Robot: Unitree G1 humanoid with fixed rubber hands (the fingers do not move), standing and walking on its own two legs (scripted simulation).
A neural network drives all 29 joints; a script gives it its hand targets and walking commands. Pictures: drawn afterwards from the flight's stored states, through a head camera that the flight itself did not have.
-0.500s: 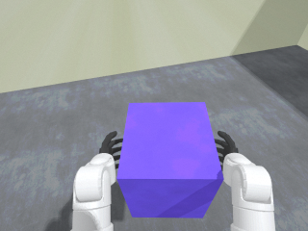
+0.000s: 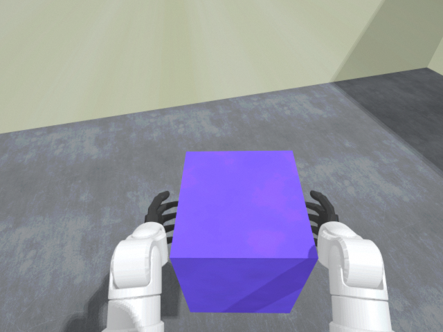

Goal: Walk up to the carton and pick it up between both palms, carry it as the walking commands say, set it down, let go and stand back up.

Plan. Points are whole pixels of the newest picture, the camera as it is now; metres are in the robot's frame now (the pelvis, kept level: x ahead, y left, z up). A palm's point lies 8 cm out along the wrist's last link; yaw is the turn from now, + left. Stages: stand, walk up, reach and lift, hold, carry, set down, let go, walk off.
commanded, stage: carry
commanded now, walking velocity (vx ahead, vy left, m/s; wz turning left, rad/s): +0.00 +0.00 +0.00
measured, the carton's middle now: (239, 234) +0.31 +0.00 +0.02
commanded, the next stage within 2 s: none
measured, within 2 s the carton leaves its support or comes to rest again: neither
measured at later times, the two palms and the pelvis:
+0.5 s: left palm (155, 232) +0.28 +0.15 +0.07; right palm (323, 232) +0.28 -0.14 +0.07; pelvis +0.00 +0.00 +0.00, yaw +0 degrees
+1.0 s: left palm (174, 232) +0.28 +0.11 +0.07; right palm (347, 249) +0.25 -0.17 +0.07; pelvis +0.00 -0.01 -0.02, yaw -7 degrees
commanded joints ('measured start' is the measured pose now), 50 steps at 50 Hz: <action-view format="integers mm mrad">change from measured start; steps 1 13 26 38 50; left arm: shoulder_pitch -457 -437 -426 -428 -478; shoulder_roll -884 -853 -830 -849 -895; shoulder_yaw -648 -629 -615 -717 -719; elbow -39 -20 -10 -178 -175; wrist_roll -342 -310 -290 -387 -456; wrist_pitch -23 -76 -109 -38 75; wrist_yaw -241 -234 -227 -223 -268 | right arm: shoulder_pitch -468 -448 -437 -421 -422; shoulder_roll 884 853 832 865 905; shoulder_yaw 646 625 609 699 713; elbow -47 -31 -22 -169 -200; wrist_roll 344 314 298 374 380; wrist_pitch -29 -81 -113 -45 61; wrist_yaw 241 235 229 219 222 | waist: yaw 1 2 2 1 1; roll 0 1 1 12 -102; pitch -212 -207 -202 -215 -132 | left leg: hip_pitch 73 78 82 112 -66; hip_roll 123 125 128 152 193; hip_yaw -95 -86 -78 -60 70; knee -93 -95 -99 -63 103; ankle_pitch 113 119 124 148 -105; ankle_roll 29 29 30 23 -36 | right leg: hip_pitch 101 100 102 57 33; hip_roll -98 -97 -99 -110 -142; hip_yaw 71 65 60 66 181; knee -65 -65 -65 -3 14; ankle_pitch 109 102 93 148 140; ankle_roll -33 -30 -27 -20 -65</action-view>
